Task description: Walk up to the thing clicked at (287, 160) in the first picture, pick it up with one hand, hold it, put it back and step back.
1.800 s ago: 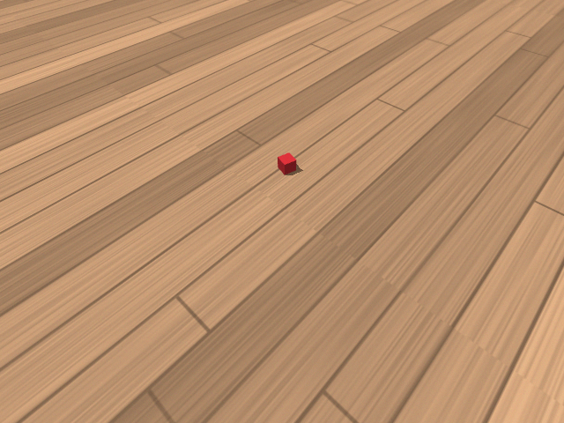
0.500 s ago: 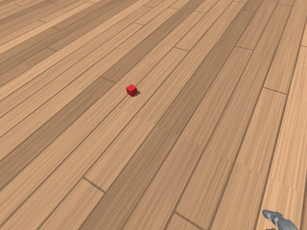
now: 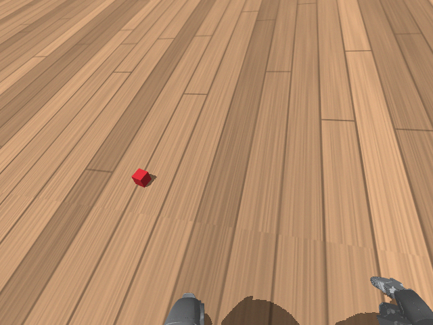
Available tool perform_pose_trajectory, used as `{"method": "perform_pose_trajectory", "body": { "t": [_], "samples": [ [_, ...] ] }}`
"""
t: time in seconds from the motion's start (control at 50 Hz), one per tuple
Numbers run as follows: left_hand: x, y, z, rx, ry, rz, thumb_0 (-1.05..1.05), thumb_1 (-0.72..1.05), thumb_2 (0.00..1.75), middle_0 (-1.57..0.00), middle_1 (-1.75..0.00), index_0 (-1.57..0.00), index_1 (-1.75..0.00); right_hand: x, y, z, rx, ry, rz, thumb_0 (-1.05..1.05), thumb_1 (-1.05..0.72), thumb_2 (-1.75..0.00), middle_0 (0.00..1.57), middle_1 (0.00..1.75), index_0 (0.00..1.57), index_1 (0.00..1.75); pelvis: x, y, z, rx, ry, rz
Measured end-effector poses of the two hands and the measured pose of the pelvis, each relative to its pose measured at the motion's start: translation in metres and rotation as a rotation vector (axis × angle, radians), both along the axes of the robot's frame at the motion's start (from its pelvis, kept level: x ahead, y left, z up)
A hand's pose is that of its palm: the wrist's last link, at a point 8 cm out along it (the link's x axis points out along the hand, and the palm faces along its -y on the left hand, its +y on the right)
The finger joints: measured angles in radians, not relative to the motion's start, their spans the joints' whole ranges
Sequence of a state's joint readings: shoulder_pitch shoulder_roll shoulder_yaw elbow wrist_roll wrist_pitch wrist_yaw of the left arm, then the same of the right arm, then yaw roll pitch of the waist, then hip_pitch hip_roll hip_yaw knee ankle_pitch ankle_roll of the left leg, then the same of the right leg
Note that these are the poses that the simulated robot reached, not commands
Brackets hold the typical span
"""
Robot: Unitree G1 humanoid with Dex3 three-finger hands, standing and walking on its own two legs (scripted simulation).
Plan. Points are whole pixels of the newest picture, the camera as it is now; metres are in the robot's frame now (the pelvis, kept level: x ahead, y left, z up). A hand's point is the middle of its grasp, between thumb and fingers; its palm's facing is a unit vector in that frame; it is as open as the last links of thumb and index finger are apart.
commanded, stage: walk up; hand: left
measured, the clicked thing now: (141, 177) +1.04 +0.58 -0.72
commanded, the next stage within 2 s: none
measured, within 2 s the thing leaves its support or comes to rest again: neither
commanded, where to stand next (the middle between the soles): +0.64 +0.80 m, yaw -60 degrees
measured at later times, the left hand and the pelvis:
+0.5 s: hand (68, 226) +0.39 +0.45 -0.12, palm faces -0.31 -0.73 -0.61, open 7.4 cm; pelvis +0.20 +0.17 -0.03, yaw -16 degrees
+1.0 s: hand (43, 181) +0.58 +0.62 -0.14, palm faces -0.46 -0.67 -0.59, open 7.4 cm; pelvis +0.36 +0.38 -0.03, yaw -29 degrees
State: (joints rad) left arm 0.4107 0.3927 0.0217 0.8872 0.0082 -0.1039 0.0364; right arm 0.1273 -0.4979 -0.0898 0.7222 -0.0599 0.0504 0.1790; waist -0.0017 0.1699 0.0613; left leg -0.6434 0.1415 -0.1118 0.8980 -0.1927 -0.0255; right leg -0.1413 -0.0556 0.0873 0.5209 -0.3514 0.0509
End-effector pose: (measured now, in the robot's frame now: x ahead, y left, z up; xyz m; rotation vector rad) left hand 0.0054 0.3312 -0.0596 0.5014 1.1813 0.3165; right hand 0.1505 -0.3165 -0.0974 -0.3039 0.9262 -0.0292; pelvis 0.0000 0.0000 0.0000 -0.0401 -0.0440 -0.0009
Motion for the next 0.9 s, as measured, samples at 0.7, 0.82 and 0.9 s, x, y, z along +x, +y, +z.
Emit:
{"method": "perform_pose_trajectory", "body": {
  "t": [0.7,0.82,0.9],
  "samples": [
    [0.432,0.226,-0.018,0.101,-0.065,-0.438,0.01,0.89,0.9,-0.21,-0.3,-0.21,-0.3,0.111,0.214,-0.033,-0.057,0.088,-0.442,0.01,-0.91,-0.9,0.2,0.3,0.2,0.3,0.263,0.246,-0.031,0.009,0.041,-0.37],
    [0.492,0.302,-0.042,0.124,-0.023,-0.475,0.01,0.89,0.9,-0.22,-0.3,-0.21,-0.3,0.164,0.263,-0.029,-0.14,0.004,-0.471,0.01,-0.91,-0.9,0.2,0.3,0.2,0.3,0.312,0.318,-0.053,0.048,0.046,-0.436],
    [0.538,0.323,-0.045,0.123,-0.015,-0.486,0.01,0.9,0.9,-0.21,-0.3,-0.21,-0.3,0.161,0.312,-0.026,-0.127,0.031,-0.536,0.0,-0.91,-0.9,0.2,0.3,0.2,0.3,0.333,0.347,-0.044,0.025,0.044,-0.475]
  ]
}}
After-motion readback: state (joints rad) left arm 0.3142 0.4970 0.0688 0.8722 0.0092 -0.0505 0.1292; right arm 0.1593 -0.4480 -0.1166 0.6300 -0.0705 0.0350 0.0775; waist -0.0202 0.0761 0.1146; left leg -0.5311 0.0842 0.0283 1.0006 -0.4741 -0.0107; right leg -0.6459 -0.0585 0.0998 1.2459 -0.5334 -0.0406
